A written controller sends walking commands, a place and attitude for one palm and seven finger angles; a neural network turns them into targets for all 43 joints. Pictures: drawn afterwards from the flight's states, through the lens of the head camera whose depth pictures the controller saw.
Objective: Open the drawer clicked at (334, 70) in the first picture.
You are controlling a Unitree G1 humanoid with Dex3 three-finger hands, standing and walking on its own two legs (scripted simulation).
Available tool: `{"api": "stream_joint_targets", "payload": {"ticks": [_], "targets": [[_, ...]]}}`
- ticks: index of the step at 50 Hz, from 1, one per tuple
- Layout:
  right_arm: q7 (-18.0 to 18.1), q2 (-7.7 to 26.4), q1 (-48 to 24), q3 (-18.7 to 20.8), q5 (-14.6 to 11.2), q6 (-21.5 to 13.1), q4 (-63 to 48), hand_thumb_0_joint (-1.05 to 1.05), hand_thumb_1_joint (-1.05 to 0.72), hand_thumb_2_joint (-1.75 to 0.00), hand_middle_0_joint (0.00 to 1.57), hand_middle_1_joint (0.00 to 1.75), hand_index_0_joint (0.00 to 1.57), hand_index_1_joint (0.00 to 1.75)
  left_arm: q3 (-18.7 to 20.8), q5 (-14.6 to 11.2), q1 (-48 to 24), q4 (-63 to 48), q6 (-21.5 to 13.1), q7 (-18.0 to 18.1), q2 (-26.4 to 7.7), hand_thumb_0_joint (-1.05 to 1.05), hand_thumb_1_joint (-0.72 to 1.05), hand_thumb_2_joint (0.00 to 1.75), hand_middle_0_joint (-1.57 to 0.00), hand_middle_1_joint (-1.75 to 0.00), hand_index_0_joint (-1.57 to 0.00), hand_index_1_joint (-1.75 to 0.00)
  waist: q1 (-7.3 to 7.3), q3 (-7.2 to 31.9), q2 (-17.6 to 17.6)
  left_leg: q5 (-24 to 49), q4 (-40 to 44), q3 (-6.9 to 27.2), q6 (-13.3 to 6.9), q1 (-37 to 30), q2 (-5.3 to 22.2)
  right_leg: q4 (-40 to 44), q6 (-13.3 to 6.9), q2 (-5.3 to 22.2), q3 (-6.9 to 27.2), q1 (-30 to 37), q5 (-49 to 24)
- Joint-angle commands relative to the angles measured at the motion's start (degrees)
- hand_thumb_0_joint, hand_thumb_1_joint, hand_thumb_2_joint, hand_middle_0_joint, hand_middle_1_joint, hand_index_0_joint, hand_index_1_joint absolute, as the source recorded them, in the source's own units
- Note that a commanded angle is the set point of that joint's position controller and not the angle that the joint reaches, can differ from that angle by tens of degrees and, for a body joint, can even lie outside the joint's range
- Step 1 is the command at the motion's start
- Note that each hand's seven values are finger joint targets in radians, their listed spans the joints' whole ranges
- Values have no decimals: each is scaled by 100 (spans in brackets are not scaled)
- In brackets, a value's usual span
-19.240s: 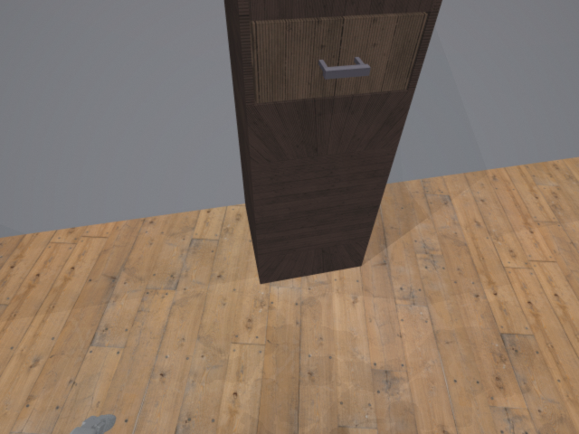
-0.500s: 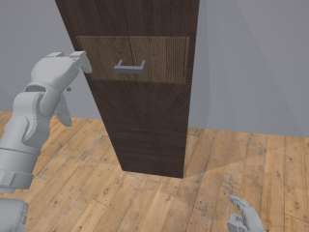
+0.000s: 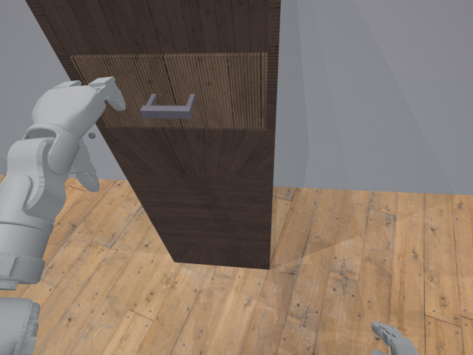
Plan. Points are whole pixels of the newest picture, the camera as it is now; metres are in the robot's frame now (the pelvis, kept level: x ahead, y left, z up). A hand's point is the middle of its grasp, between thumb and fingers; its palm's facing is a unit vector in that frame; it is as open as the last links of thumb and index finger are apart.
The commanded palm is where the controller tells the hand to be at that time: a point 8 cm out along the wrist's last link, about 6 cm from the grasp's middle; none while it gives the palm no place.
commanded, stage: move the hooked fingers above the handle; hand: left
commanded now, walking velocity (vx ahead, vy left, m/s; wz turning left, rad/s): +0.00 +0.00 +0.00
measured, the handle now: (169, 105) +0.55 +0.18 +0.13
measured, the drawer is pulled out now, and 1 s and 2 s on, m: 0.00 0.00 0.00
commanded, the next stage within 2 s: none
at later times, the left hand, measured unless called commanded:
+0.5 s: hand (137, 118) +0.46 +0.21 +0.17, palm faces -0.03 -0.03 -1.00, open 13.9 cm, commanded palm +0.44 +0.21 +0.25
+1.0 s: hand (156, 117) +0.47 +0.18 +0.16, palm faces -0.10 +0.00 -1.00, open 13.9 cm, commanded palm +0.47 +0.19 +0.24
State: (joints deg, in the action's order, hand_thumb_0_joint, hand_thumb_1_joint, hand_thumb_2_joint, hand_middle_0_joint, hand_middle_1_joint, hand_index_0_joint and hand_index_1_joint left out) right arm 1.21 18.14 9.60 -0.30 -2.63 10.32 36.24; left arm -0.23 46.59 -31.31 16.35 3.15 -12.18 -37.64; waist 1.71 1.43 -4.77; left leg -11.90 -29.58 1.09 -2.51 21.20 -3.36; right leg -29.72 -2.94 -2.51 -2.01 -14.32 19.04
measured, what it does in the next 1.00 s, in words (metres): stands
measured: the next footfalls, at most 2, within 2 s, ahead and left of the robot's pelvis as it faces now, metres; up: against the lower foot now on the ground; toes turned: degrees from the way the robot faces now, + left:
none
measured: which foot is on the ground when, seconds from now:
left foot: down 0.00-1.00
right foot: down 0.00-1.00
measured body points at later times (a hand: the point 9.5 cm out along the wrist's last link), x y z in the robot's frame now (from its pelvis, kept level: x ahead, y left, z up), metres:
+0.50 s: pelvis +0.01 +0.02 +0.00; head +0.05 -0.01 +0.45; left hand +0.45 +0.21 +0.23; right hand +0.15 -0.22 -0.13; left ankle +0.03 +0.09 -0.73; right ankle -0.04 -0.08 -0.73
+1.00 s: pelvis +0.01 +0.00 +0.00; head +0.04 -0.02 +0.45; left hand +0.47 +0.18 +0.22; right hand +0.07 -0.27 -0.14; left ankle +0.03 +0.09 -0.73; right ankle -0.04 -0.08 -0.73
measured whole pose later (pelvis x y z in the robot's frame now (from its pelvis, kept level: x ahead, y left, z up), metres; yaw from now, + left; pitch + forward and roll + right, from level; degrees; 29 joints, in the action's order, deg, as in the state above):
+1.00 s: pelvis +0.01 +0.00 +0.00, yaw +0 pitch +7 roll +0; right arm 2.3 16.8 17.8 1.3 -3.4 12.4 38.6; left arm -13.6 50.6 -49.7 37.9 4.0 -11.5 -30.7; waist -2.3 3.8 -3.5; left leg -12.8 -29.6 0.6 -2.9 23.4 -3.5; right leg -29.5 -2.8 -2.4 -1.4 -16.5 19.6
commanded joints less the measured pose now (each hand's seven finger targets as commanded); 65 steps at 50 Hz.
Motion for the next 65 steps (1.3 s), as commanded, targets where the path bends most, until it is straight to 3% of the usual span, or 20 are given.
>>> {"api": "stream_joint_targets", "payload": {"ticks": [1,6,8,10,13,18,23,26,29,32,38,40,43,48,52,53,56,59,62,65], "targets": [[7,505,-637,208,-19,-201,-901,0,-90,-90,20,30,20,30,293,16,-2514,-1566,-131,163,-1115,0,-50,30,-30,-120,-30,-120,-128,2060,342,2024,-28,58,-111,-1436,14,270,173,241,314,229,-2817],[-31,453,-494,185,8,-170,-757,0,-90,-90,20,30,20,30,376,81,-3016,-1265,-70,517,-1081,0,-50,30,-30,-120,-30,-120,-98,2106,256,2289,16,182,-24,-1628,99,259,82,137,159,-66,-2274],[-42,491,-477,164,39,-140,-691,0,-90,-90,20,30,20,30,652,151,-3158,-881,49,699,-1366,0,-50,30,-30,-120,-30,-120,2,2157,247,2336,45,152,29,-1520,107,257,40,119,132,36,-2199],[-82,421,-495,147,31,-130,-677,0,-90,-90,20,30,20,30,443,283,-3502,-855,165,849,-1158,0,-50,30,-30,-120,-30,-120,8,2439,179,2560,40,191,70,-1645,152,170,29,125,99,20,-2187],[-108,470,-471,147,43,-48,-631,0,-90,-90,20,30,20,30,454,415,-3329,-216,475,893,-1171,0,-50,30,-30,-120,-30,-120,43,2551,441,2666,27,143,85,-1513,167,157,38,133,124,198,-2324],[-93,475,-413,161,-59,92,-688,0,-90,-90,20,30,20,30,-647,526,-3605,421,862,491,-200,0,-50,30,-30,-120,-30,-120,-265,2107,791,2239,74,177,18,-1526,174,277,75,143,90,-199,-2027],[-10,442,-197,199,-34,37,-696,0,-90,-90,20,30,20,30,-968,480,-4573,50,453,250,-7,0,-50,30,-30,-120,-30,-120,-472,2353,514,2299,-42,286,-42,-1882,111,253,66,134,145,-411,-2018],[30,430,35,237,-1,-43,-615,0,-90,-90,20,30,20,30,-574,412,-4945,-25,44,443,-356,0,-50,30,-30,-120,-30,-120,-382,2612,145,2463,-64,349,-1,-2114,134,212,34,99,148,-509,-1920],[70,418,169,229,29,-87,-520,0,-90,-90,20,30,20,30,-40,412,-5184,435,-179,810,-856,0,-50,30,-30,-120,-30,-120,-272,2629,194,2359,-47,265,15,-1825,143,173,8,73,135,-385,-1892],[95,414,293,210,16,-86,-363,0,-90,-90,20,30,20,30,194,505,-5115,1345,-51,1205,-999,0,-50,30,-30,-120,-30,-120,-224,2286,395,2102,65,166,30,-1335,192,171,-4,55,99,-368,-1790],[132,545,315,226,12,9,-380,0,-90,-90,20,30,20,30,180,940,-4893,2518,525,1273,-1341,0,-50,30,-30,-120,-30,-120,-177,2630,640,1893,86,-92,-34,-743,169,182,62,154,287,387,-2286],[110,544,341,275,2,57,-501,0,-90,-90,20,30,20,30,-257,938,-4697,2274,560,984,-871,0,-50,30,-30,-120,-30,-120,-275,2794,580,2104,-5,-127,-89,-897,142,123,115,189,309,442,-2775],[90,532,325,371,-77,62,-661,0,-90,-90,20,30,20,30,-1073,736,-4514,1665,404,415,122,0,-50,30,-30,-120,-30,-120,-555,2439,781,2195,-59,-76,-164,-1252,140,292,165,172,309,114,-2818],[178,458,358,376,-83,-104,-582,0,-90,-90,20,30,20,30,-1208,316,-5200,391,-331,206,230,0,-50,30,-30,-120,-30,-120,-716,2092,185,1841,-55,96,-196,-1758,81,428,114,96,312,-578,-2007],[203,443,560,380,-13,-209,-382,0,-90,-90,20,30,20,30,-23,338,-5686,401,-705,925,-900,0,-50,30,-30,-120,-30,-120,-424,2610,-26,1945,-22,168,-87,-1881,117,308,11,8,235,-493,-1792],[223,481,567,337,11,-217,-335,0,-90,-90,20,30,20,30,594,351,-5660,586,-676,1177,-1569,0,-50,30,-30,-120,-30,-120,-277,2709,207,1967,-3,110,-88,-1580,102,302,10,21,264,-170,-1903],[204,364,305,172,-69,-222,-254,0,-90,-90,20,30,20,30,367,510,-5436,1519,-161,1789,-1282,0,-50,30,-30,-120,-30,-120,-240,2164,501,1486,190,-50,-29,-781,128,332,29,52,238,-1,-1747],[182,454,104,93,-84,-144,-212,0,-90,-90,20,30,20,30,145,870,-5170,2571,575,1948,-1384,0,-50,30,-30,-120,-30,-120,-164,2259,502,1367,244,-218,28,-496,148,350,74,132,327,323,-1814],[204,565,63,102,-105,-9,-259,0,-90,-90,20,30,20,30,-72,1075,-5005,3460,1239,1515,-1358,0,-50,30,-30,-120,-30,-120,-232,2289,940,1341,244,-295,-8,-364,148,352,180,212,374,539,-2221],[265,641,69,158,-155,142,-526,0,-90,-90,20,30,20,30,-441,915,-4490,3298,1218,557,-977,0,-50,30,-30,-120,-30,-120,-412,2304,1524,1532,150,-350,-115,-334,66,264,370,377,425,974,-3623]]}}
